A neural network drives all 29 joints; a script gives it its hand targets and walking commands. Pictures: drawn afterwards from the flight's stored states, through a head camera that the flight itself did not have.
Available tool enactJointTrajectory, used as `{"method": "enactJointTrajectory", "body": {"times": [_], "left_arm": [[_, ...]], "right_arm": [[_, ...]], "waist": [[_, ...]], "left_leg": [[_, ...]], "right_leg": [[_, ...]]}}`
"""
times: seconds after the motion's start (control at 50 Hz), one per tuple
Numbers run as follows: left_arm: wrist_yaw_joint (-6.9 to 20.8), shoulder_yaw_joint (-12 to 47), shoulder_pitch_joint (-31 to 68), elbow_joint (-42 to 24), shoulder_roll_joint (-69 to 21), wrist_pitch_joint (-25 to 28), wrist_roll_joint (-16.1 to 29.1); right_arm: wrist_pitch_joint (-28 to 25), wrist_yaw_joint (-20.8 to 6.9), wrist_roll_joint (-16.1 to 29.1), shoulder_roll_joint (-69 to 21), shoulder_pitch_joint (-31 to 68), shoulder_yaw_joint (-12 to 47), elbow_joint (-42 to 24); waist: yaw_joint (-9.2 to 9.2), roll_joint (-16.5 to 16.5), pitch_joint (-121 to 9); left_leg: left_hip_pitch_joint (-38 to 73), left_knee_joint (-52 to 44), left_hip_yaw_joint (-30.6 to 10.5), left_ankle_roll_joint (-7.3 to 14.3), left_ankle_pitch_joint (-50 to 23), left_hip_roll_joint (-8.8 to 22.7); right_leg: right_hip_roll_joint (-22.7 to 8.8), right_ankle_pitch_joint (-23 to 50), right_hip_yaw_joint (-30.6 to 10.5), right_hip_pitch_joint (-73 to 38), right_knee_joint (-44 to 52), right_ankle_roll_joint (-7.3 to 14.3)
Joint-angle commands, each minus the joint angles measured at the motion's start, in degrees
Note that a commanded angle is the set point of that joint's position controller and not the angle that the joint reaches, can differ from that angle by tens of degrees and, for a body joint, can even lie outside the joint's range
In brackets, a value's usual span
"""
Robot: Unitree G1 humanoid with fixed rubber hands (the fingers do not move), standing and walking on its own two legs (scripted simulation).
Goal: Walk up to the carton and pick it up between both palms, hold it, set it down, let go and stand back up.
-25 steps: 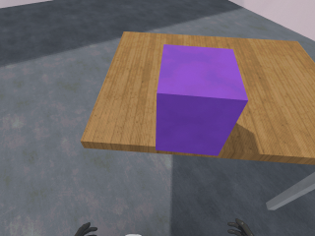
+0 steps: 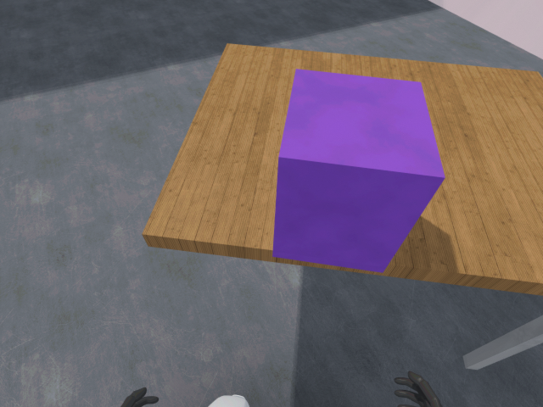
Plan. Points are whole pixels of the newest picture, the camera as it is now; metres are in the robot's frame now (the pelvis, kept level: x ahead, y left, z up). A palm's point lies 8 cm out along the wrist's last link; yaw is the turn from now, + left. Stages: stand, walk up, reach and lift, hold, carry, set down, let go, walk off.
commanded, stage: walk up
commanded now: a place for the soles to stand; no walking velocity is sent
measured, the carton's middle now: (341, 175) +0.45 -0.09 +0.07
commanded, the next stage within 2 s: reach and lift in 1.12 s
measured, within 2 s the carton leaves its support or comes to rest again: neither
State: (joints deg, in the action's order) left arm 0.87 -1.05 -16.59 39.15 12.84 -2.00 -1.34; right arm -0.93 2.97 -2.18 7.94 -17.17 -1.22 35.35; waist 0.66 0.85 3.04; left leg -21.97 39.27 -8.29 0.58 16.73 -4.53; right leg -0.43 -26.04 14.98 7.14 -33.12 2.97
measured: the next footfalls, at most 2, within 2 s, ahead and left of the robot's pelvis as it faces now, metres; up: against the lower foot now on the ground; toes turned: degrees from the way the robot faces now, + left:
none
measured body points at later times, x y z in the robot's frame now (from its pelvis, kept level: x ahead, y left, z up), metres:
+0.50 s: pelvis +0.01 -0.02 +0.01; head +0.03 -0.03 +0.45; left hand +0.09 +0.22 -0.11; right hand +0.12 -0.25 -0.12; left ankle +0.04 +0.10 -0.72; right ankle -0.06 -0.09 -0.72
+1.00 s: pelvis +0.02 -0.03 +0.01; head +0.04 -0.03 +0.46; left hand +0.07 +0.22 -0.12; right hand +0.17 -0.24 -0.11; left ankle +0.04 +0.10 -0.72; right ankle -0.06 -0.09 -0.72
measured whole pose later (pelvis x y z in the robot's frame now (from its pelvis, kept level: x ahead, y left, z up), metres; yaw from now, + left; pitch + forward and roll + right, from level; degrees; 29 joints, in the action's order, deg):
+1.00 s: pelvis +0.02 -0.03 +0.01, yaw +1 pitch -1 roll +0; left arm 0.3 -2.6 -22.2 39.5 11.6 0.3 -0.7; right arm -0.1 2.4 -2.0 7.7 -10.1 -0.6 42.6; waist 1.2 0.6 2.6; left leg -16.7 33.2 -4.0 -0.7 15.8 -1.5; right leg 3.0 -23.3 5.8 4.7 -28.4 4.6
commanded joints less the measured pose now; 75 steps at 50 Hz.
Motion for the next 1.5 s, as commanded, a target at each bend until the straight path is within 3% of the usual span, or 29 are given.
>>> {"method": "enactJointTrajectory", "body": {"times": [0.0, 0.06, 0.12, 0.14, 0.18, 0.24, 0.28, 0.34, 0.38, 0.4, 0.42, 0.44, 0.46, 0.48, 0.5, 0.54, 0.58, 0.62, 0.68, 0.98, 1.1, 1.12, 1.14, 1.2, 1.24, 1.3, 1.36, 1.42, 1.48], "left_arm": [[0.08, -1.15, -2.05, -4.54, 3.94, 0.47, -0.09], [0.09, -1.24, -4.03, -4.17, 3.87, 0.81, -0.01], [-0.47, -1.83, -5.19, -3.14, 5.73, 1.7, 0.18], [-0.6, -1.85, -4.71, -3.08, 5.72, 1.85, 0.11], [-0.7, -1.77, -4.29, -3.0, 5.56, 1.89, 0.05], [-0.37, -1.59, -3.75, -3.0, 5.63, 1.69, 0.41], [-0.21, -1.44, -3.49, -3.17, 5.31, 1.3, 0.37], [0.1, -0.96, -3.01, -4.46, 3.04, 0.83, 0.17], [0.02, -0.62, -3.03, -5.16, 1.63, 0.8, 0.21], [-0.04, -0.53, -4.57, -4.88, 0.92, 1.01, 0.16], [-0.11, -0.66, -7.1, -4.3, 0.55, 1.43, 0.21], [-0.22, -1.06, -9.48, -3.28, 1.42, 2.11, 0.25], [-0.38, -1.79, -9.77, -2.5, 4.34, 2.82, 0.23], [-0.42, -2.25, -7.31, -2.48, 5.93, 3.19, 0.49], [-0.4, -2.21, -6.33, -2.64, 5.27, 3.38, 0.36], [-0.66, -2.22, -6.78, -3.01, 4.38, 3.59, 0.32], [-0.74, -2.29, -6.99, -2.87, 4.73, 3.73, 0.8], [-0.64, -2.39, -6.92, -2.93, 4.3, 3.56, 1.04], [-0.77, -2.58, -8.56, -2.51, 4.31, 3.42, 1.36], [-0.66, -2.89, -9.26, -2.89, 3.66, 2.89, 0.53], [-0.68, -2.88, -9.95, -2.3, 3.98, 3.11, 0.59], [-1.13, -0.62, 30.19, -12.95, 11.49, -2.75, 3.7], [-2.58, -0.57, 25.26, -11.73, 10.48, -5.93, 2.08], [-1.71, -4.17, 15.04, -9.03, 6.93, -11.47, 1.61], [-0.46, -3.05, 9.8, -9.76, 5.27, -12.21, 1.82], [-0.15, -2.83, 1.39, -12.12, 2.84, -12.61, 0.81], [-2.43, -3.73, 5.6, -13.4, 1.71, -11.83, 0.22], [-4.55, -4.35, 10.44, -13.73, 2.09, -11.0, 0.37], [-5.89, -3.44, 15.64, -16.64, 2.58, -10.4, 0.87]], "right_arm": [[-0.42, 0.49, 0.23, 7.29, -3.48, -2.33, -3.16], [-0.13, 0.36, 0.34, 6.67, -1.18, -1.91, -3.25], [-0.14, -0.02, 0.0, 3.36, 2.73, -0.55, -3.85], [-0.22, 0.04, -0.2, 2.67, 2.51, -0.31, -3.82], [-0.42, -0.04, -0.43, 2.14, 1.82, -0.08, -3.42], [-1.02, -0.4, -0.29, 4.47, -0.99, -1.01, -2.38], [-0.98, -0.1, 0.15, 6.84, -4.36, -2.23, -1.21], [-0.34, 0.75, 0.35, 8.35, -5.17, -3.19, -0.59], [0.02, 0.89, 0.38, 7.91, -2.93, -3.03, -1.22], [0.19, 0.8, 0.27, 7.65, -0.86, -2.89, -1.59], [0.35, 0.51, 0.33, 7.39, 2.1, -2.61, -1.72], [0.36, -0.11, 0.4, 6.11, 4.74, -2.05, -1.75], [0.25, -0.88, 0.5, 3.74, 5.68, -1.1, -1.88], [0.33, -0.97, -0.05, 2.82, 5.67, -0.73, -1.68], [0.3, -0.74, -0.35, 2.65, 5.0, -0.59, -0.8], [0.13, -0.77, -0.29, 2.48, 4.78, -0.23, 0.58], [-0.22, -0.73, -0.46, 2.2, 3.78, -0.04, 1.28], [-0.45, -0.82, -0.21, 3.66, 3.74, -0.39, 2.06], [-0.19, -0.63, -0.13, 4.16, 4.73, -0.69, 2.32], [0.04, -0.4, 0.17, 4.47, 6.77, -0.53, 3.89], [0.03, -0.73, 0.21, 3.87, 7.66, -0.19, 4.27], [-5.56, -2.7, -1.98, 2.14, 35.28, -3.79, 12.52], [-7.2, -4.04, -1.98, 3.05, 30.94, -5.47, 16.75], [-12.11, -3.97, 3.27, 4.12, 22.3, -1.34, 27.3], [-16.06, -3.33, 4.54, 7.19, 22.72, -3.13, 30.52], [-18.24, -3.07, 6.27, 7.29, 20.62, -1.99, 25.48], [-16.61, -4.47, 2.56, 5.22, 25.37, -3.68, 18.35], [-13.53, -5.11, 0.2, 3.02, 27.44, -3.66, 12.26], [-10.73, -5.57, 0.46, 2.15, 26.97, -3.98, 9.29]], "waist": [[-0.65, -5.6, -4.37], [0.74, -4.42, -3.63], [1.83, 1.05, -0.19], [1.27, 1.14, 0.67], [0.66, 0.53, 0.7], [-0.46, -1.32, -2.09], [-1.98, -3.4, -5.03], [-2.85, -7.45, -6.64], [-1.77, -8.25, -5.32], [-0.49, -8.62, -5.09], [1.53, -7.99, -4.89], [3.05, -4.83, -4.8], [2.56, 1.91, -4.34], [1.18, 4.97, -0.6], [0.45, 4.58, 0.87], [0.31, 2.67, 1.94], [-0.3, 2.22, 1.08], [-0.34, 1.18, -0.28], [-0.04, 0.2, -1.57], [0.0, -1.44, -3.2], [0.49, -0.64, -0.96], [-0.73, 0.82, -8.08], [-0.09, -0.81, -9.64], [-0.65, 2.99, -19.31], [-0.94, 0.5, -22.7], [0.43, 0.86, -19.65], [2.72, -0.21, -13.11], [4.15, 0.16, -10.22], [3.6, -0.32, -8.92]], "left_leg": [[4.53, -7.93, -13.73, 7.04, -17.0, 8.54], [0.22, -7.13, -12.03, 5.66, -14.33, 7.3], [-8.12, 0.27, 1.73, 0.66, -7.78, 1.48], [-8.19, -0.44, 3.01, 0.39, -4.18, 1.65], [-4.85, -3.11, 2.88, 1.19, -5.2, 2.33], [5.72, -4.6, -1.93, 4.19, -22.78, 4.9], [11.77, -4.87, -8.94, 7.74, -26.23, 8.59], [15.16, -11.33, -20.15, 12.11, -23.22, 14.47], [13.33, -14.79, -21.36, 11.74, -17.25, 15.7], [11.95, -14.49, -18.96, 10.24, -15.57, 14.82], [8.63, -12.57, -15.02, 7.93, -16.01, 12.75], [3.33, -8.64, -9.08, 4.74, -16.87, 9.25], [-2.48, -3.45, -2.05, 1.01, -11.65, 4.12], [-4.11, -3.65, 2.82, -0.98, -2.98, 1.46], [-2.69, -4.99, 3.61, -1.04, -0.33, 2.21], [-2.54, -6.1, 3.76, -0.63, -1.2, 2.88], [3.74, -9.24, 3.22, 0.37, -10.18, 4.06], [7.55, -8.66, 2.05, 1.24, -18.41, 5.18], [9.82, -7.28, 1.63, 1.87, -21.13, 5.99], [10.74, -7.46, 0.01, 3.33, -19.8, 8.1], [8.44, -7.73, 1.75, 2.14, -16.48, 6.87], [-4.96, -4.73, 6.84, 0.83, -15.0, 5.75], [-5.68, -1.17, 7.72, -0.4, -11.54, 5.82], [-1.3, 0.72, 7.82, 2.29, -26.69, 3.58], [7.2, -4.24, 5.96, 1.59, -26.25, 5.01], [17.86, -8.64, 6.14, -0.91, -33.47, 4.69], [20.46, -16.21, 6.79, -2.98, -15.67, 5.26], [18.17, -17.9, 9.4, -2.33, -10.46, 4.83], [16.96, -18.19, 10.77, -1.54, -3.19, 5.04]], "right_leg": [[-3.18, 10.99, -7.38, 2.0, 1.94, 0.08], [-4.19, 10.39, -9.99, -1.15, 5.75, 0.54], [-13.61, 18.23, -14.39, -5.23, 13.29, 3.82], [-15.2, 21.75, -14.48, -5.36, 13.13, 4.79], [-14.05, 25.0, -11.29, -4.08, 11.86, 4.49], [-7.62, 26.05, -5.13, -0.28, 6.48, 0.46], [-5.1, 22.96, -5.6, 3.55, 1.38, -1.2], [-0.39, 7.62, -8.26, 9.27, -4.51, -2.6], [0.47, -6.74, -11.24, 11.85, -3.8, -2.18], [-0.18, -5.31, -12.36, 10.28, -0.06, -1.77], [-1.15, 2.59, -13.51, 5.66, 6.12, -1.38], [-3.4, 11.01, -15.84, -0.92, 12.14, -0.91], [-8.57, 14.13, -21.88, -4.43, 16.39, 0.48], [-12.87, 17.09, -25.15, -1.49, 16.77, 2.73], [-13.63, 21.12, -24.34, -0.9, 16.16, 3.88], [-11.95, 30.66, -20.97, -3.23, 14.6, 3.21], [-9.74, 35.57, -18.23, -1.16, 12.58, 1.46], [-6.43, 34.95, -14.96, -0.95, 11.49, -0.64], [-6.06, 35.53, -15.18, -0.32, 10.78, -2.11], [-4.24, 25.09, -15.26, 2.14, 8.63, -2.03], [-5.09, 24.71, -16.88, 1.58, 10.93, -1.47], [-3.15, 26.89, -18.64, 25.86, -0.52, -1.57], [-3.95, 22.71, -17.34, 29.6, -3.43, -0.76], [-3.28, 54.5, -19.25, 13.91, -8.0, -4.32], [-1.09, 44.6, -19.15, 10.58, -3.57, -3.81], [1.48, 40.83, -18.77, 8.01, 6.08, -2.37], [2.89, 14.43, -16.13, 12.63, 14.44, -1.37], [1.64, 10.14, -16.16, 14.94, 16.48, -2.41], [-0.37, 4.67, -17.15, 16.34, 16.91, -3.01]]}}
